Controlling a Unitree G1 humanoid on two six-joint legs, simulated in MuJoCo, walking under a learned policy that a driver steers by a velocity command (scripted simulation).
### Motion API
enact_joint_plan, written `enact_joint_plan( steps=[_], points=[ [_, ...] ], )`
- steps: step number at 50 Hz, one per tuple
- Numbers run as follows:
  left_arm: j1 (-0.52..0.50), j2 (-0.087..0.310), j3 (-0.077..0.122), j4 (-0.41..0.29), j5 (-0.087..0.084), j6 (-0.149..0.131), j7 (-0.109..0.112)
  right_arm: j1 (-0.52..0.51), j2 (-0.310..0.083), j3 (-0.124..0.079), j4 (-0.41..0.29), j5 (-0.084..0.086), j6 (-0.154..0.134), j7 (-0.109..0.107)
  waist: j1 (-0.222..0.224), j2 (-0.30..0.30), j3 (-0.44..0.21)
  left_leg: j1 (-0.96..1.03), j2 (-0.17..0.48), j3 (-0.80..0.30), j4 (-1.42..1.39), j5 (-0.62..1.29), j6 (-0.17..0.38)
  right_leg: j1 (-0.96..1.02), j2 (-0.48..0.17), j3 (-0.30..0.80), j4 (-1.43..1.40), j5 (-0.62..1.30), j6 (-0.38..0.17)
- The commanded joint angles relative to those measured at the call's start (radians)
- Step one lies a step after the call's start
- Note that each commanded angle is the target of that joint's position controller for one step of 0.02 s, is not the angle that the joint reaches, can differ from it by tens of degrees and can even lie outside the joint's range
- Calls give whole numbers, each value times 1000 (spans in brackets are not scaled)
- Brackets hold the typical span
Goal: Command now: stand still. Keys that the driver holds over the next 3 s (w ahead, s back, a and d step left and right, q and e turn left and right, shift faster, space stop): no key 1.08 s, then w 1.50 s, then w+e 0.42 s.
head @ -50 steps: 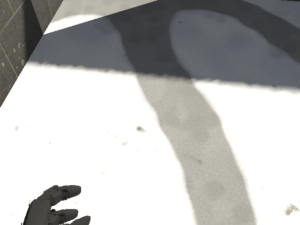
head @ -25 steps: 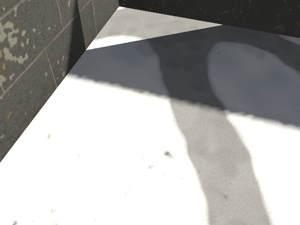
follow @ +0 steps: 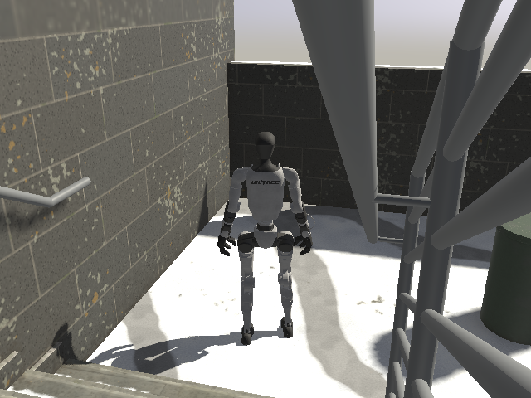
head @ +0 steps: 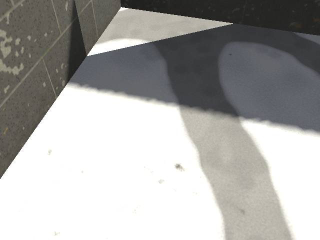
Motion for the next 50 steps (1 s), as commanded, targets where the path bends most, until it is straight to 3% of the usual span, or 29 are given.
enact_joint_plan(
  steps=[1,24,50],
  points=[
    [3,104,18,-21,0,-6,4,37,-96,-17,-17,0,-9,-4,-1,11,-38,-102,48,-33,-115,205,20,118,-19,12,-45,195,-48],
    [44,82,7,40,0,0,7,94,-74,9,111,1,-8,-8,-5,5,-1,-113,38,-10,-147,116,9,105,-5,5,-73,138,-49],
    [101,62,-9,47,-2,-1,8,158,-52,27,163,3,-7,-9,-11,3,14,-118,33,7,-144,105,2,91,3,3,-71,133,-53]
  ],
)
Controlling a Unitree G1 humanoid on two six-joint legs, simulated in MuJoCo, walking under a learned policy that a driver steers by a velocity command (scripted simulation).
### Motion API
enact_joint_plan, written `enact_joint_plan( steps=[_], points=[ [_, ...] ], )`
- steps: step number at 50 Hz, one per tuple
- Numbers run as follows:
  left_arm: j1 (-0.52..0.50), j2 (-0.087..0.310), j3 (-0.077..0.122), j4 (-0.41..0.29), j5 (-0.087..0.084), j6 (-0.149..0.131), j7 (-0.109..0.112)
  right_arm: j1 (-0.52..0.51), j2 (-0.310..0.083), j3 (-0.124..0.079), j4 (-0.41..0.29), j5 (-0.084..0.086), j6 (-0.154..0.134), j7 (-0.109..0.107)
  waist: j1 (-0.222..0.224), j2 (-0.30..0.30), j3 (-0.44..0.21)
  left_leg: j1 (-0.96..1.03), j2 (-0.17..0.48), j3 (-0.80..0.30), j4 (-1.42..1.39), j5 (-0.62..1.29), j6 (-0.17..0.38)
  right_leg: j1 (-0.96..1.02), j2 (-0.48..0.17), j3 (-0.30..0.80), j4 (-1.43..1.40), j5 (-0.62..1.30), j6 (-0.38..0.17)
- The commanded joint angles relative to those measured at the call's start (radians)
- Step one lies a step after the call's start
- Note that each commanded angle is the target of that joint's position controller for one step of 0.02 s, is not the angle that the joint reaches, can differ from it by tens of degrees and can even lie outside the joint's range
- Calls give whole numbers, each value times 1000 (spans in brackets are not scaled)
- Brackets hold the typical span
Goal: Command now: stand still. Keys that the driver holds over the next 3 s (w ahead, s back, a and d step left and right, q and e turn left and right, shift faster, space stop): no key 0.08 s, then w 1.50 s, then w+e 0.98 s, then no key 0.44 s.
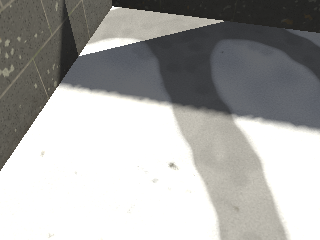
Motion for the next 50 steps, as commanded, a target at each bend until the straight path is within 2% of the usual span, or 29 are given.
enact_joint_plan(
  steps=[1,4,5,8,11,12,14,16,17,18,19,20,21,23,25,29,32,35,37,38,39,40,41,42,43,44,45,47,50],
  points=[
    [36,92,12,-23,0,-6,2,84,-85,-12,-9,0,-4,-3,-1,6,14,-129,16,-7,-117,96,17,93,-11,-1,-63,127,-39],
    [41,91,11,-24,0,-6,2,90,-83,-11,-7,0,-4,-3,-1,6,15,-130,15,-6,-116,96,16,92,-10,-2,-62,127,-40],
    [59,77,8,-14,0,-5,2,112,-73,-9,6,1,-3,-3,-2,11,-8,-121,9,1,-127,-8,21,101,4,-16,-60,20,-41],
    [53,96,16,-23,-9,-17,1,110,-126,-26,-13,17,-1,-11,-14,61,85,-183,50,-82,-173,-431,95,-36,50,-60,12,-394,-63],
    [-12,48,7,-66,-18,-73,-21,149,-202,-54,-19,33,-29,-8,-39,184,149,-114,256,-361,-311,-522,210,-183,38,-114,207,-203,-64],
    [-25,51,8,-75,-19,-88,-29,131,-205,-58,-28,32,-35,-5,-34,181,167,-135,300,-412,-330,-486,235,-190,7,-96,243,-180,-78],
    [50,37,8,-61,-31,-110,-41,61,-183,-51,-54,34,-43,5,26,171,170,-190,268,-340,-281,-382,205,-65,2,-109,105,-201,-106],
    [244,82,32,8,-27,-116,-42,-5,-161,-44,-86,37,-46,11,101,86,115,-306,135,-163,-72,-139,128,224,1,-49,-50,-116,-112],
    [390,187,64,35,-26,-121,-43,-31,-104,-30,-116,34,-60,12,145,-160,53,-454,5,16,283,-1,60,384,-171,267,-212,-216,-197],
    [494,252,71,45,-15,-132,-59,-36,-72,-22,-150,38,-81,9,157,-326,-18,-603,-60,-2,575,-197,45,470,-373,689,-373,-272,-323],
    [385,169,42,18,-1,-144,-61,-43,-115,-33,-154,52,-93,15,91,-163,31,-675,11,-87,738,-167,70,421,-400,684,-365,-282,-315],
    [295,126,29,-17,-2,-149,-63,-44,-116,-33,-150,55,-99,26,59,-99,65,-695,56,-94,773,-64,97,377,-355,538,-357,-239,-279],
    [238,117,21,-40,-3,-147,-67,-46,-118,-38,-145,45,-104,29,38,-60,65,-686,92,-76,736,28,109,349,-306,414,-368,-171,-245],
    [239,73,2,-46,1,-131,-67,-82,-153,-61,-151,29,-100,35,30,-65,60,-635,129,-36,635,127,99,324,-229,223,-383,51,-191],
    [300,79,-1,-35,5,-118,-55,-103,-115,-57,-156,26,-87,45,34,-77,45,-628,128,7,576,167,70,327,-199,135,-382,204,-189],
    [305,140,5,-57,11,-104,-29,-310,-73,-34,-242,20,-78,50,62,-60,89,-596,104,46,286,289,22,234,-187,60,-422,246,-200],
    [338,167,14,-58,-1,-107,-24,-401,-94,-29,-276,29,-78,61,76,-84,106,-501,70,71,139,359,22,205,-198,32,-447,213,-203],
    [341,170,22,-51,-15,-104,-22,-442,-121,-31,-306,31,-83,76,53,-82,119,-485,66,47,59,351,60,298,-242,18,-416,285,-187],
    [315,191,32,-61,-8,-96,-23,-386,-161,-47,-303,29,-89,82,0,-100,56,-378,31,63,38,300,93,364,-255,-4,-310,542,-164],
    [301,202,36,-67,-1,-88,-23,-296,-192,-64,-281,29,-89,80,-51,-119,-16,-250,-4,86,52,269,112,373,-244,-24,-192,734,-150],
    [287,193,32,-77,7,-79,-25,-122,-232,-89,-228,32,-86,73,-134,-117,-119,-31,-32,103,51,261,139,318,-199,-57,13,827,-125],
    [281,165,18,-105,20,-79,-28,63,-300,-109,-188,23,-81,63,-197,-36,-251,284,133,-93,68,209,198,86,-149,-83,327,579,-93],
    [424,-7,-26,-111,9,-103,-44,152,-375,-122,-159,5,-78,69,-111,273,-443,606,395,-632,-93,-67,375,-276,59,-51,720,-164,-32],
    [359,76,-7,-104,-20,-135,-49,118,-281,-95,-160,10,-79,70,-134,227,-417,567,387,-789,-240,-140,347,-389,42,89,864,-311,-55],
    [245,148,13,-149,-45,-153,-50,11,-234,-81,-174,15,-85,67,-107,187,-235,418,361,-626,-246,-79,292,-473,-13,64,895,-247,-75],
    [173,166,16,-170,-42,-160,-41,-89,-202,-69,-199,11,-91,68,-73,69,-162,245,330,-481,-262,58,265,-429,-71,42,850,-146,-84],
    [145,164,26,-174,-27,-154,-32,-144,-175,-61,-204,0,-96,73,-36,24,-110,98,293,-368,-287,174,248,-372,-109,27,788,-86,-84],
    [195,122,30,-166,-17,-124,-28,-163,-139,-51,-187,-11,-101,80,23,65,-89,-33,236,-251,-340,222,238,-265,-148,34,708,-46,-86],
    [141,115,36,-191,-11,-100,-24,-111,-174,-56,-157,-6,-104,67,36,61,-25,-97,222,-168,-402,260,260,-313,-164,10,597,9,-64]
  ],
)
Over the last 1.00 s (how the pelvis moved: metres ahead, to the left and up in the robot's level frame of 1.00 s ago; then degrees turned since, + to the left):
0.00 -0.01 0.00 -1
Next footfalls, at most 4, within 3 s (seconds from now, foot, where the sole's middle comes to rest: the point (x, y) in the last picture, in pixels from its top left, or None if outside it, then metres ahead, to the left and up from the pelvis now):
0.80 left None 0.45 0.12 -0.77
1.36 right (191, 181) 0.77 -0.12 -0.77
1.88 left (143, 131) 1.07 0.12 -0.77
2.42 right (202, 104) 1.26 -0.21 -0.77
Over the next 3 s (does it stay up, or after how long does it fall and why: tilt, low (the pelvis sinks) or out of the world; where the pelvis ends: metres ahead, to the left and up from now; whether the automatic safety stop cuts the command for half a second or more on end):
stays up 1.38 -0.18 -0.01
